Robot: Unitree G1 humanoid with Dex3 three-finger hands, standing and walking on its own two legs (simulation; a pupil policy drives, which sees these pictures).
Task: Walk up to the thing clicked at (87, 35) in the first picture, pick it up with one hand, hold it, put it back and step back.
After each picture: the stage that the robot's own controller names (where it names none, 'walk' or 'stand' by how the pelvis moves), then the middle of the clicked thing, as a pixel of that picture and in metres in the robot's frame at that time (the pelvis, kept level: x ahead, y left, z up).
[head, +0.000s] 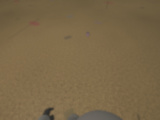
stand; (87, 34) +2.16 +0.20 -0.72
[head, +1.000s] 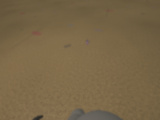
walk; (87, 42) +2.02 +0.34 -0.72
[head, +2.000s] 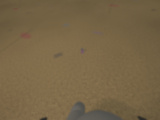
walk; (82, 50) +1.42 +0.37 -0.72
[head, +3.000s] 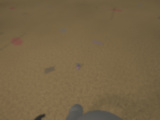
walk; (78, 66) +0.97 +0.33 -0.72
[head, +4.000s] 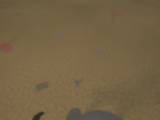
walk; (76, 82) +0.64 +0.24 -0.70
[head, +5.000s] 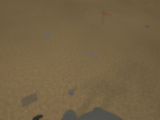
walk; (70, 92) +0.45 +0.20 -0.71
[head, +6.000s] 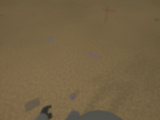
stand; (72, 97) +0.37 +0.25 -0.71
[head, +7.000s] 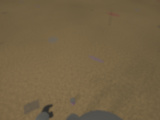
stand; (72, 101) +0.34 +0.20 -0.72
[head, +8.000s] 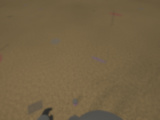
stand; (75, 102) +0.34 +0.20 -0.72
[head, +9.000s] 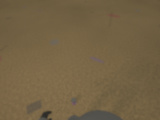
stand; (73, 101) +0.36 +0.22 -0.72
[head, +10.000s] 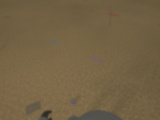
stand; (73, 101) +0.34 +0.22 -0.73
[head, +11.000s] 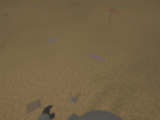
go down; (73, 100) +0.34 +0.22 -0.72
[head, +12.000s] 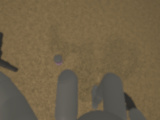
go down; (58, 60) +0.42 +0.25 -0.29
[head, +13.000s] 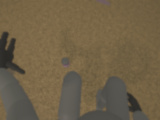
close in; (65, 62) +0.42 +0.23 -0.30
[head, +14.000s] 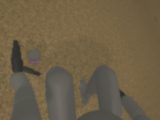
close in; (34, 57) +0.41 +0.28 -0.22
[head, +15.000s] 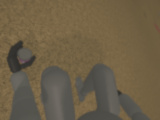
close; (25, 56) +0.40 +0.29 -0.22
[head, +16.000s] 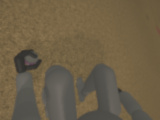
lift; (31, 59) +0.38 +0.27 -0.22
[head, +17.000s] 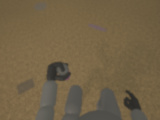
lift; (64, 72) +0.33 +0.19 -0.01
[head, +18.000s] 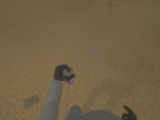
hold; (68, 76) +0.32 +0.17 +0.00
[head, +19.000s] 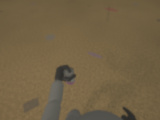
hold; (69, 76) +0.33 +0.17 +0.00
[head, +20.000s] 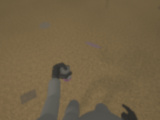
crouch; (66, 73) +0.35 +0.19 -0.05
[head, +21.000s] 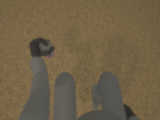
lower; (47, 49) +0.47 +0.27 -0.09
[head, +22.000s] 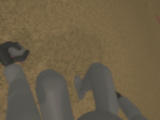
lower; (18, 53) +0.43 +0.29 -0.22
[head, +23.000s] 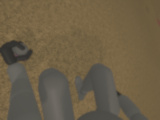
lower; (21, 52) +0.42 +0.29 -0.23
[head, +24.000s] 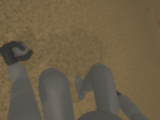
lower; (22, 52) +0.42 +0.29 -0.23
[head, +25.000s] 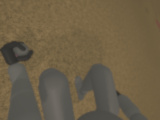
lower; (22, 53) +0.42 +0.29 -0.23
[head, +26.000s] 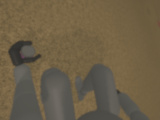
open; (27, 53) +0.41 +0.28 -0.23
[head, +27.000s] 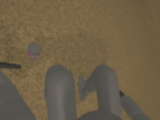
stand; (34, 51) +0.42 +0.27 -0.23
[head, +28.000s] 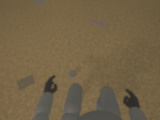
walk; (72, 74) +0.42 +0.21 -0.49
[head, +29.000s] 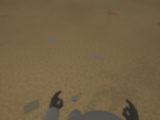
stand; (74, 99) +0.37 +0.19 -0.66
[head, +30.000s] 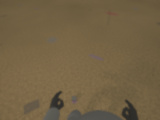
stand; (74, 99) +0.37 +0.19 -0.67
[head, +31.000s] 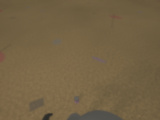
stand; (76, 99) +0.39 +0.18 -0.71
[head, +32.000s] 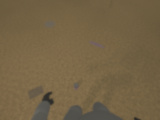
walk; (76, 86) +0.42 +0.15 -0.71
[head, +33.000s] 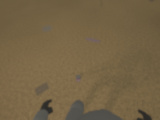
walk; (78, 78) +0.57 +0.20 -0.69
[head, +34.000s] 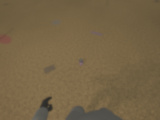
walk; (81, 62) +0.90 +0.23 -0.69
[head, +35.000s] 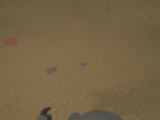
stand; (81, 65) +1.01 +0.20 -0.71
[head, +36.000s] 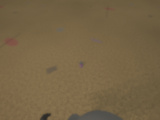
stand; (81, 64) +1.03 +0.21 -0.72
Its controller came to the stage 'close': yes
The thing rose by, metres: 0.71
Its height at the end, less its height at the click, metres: +0.00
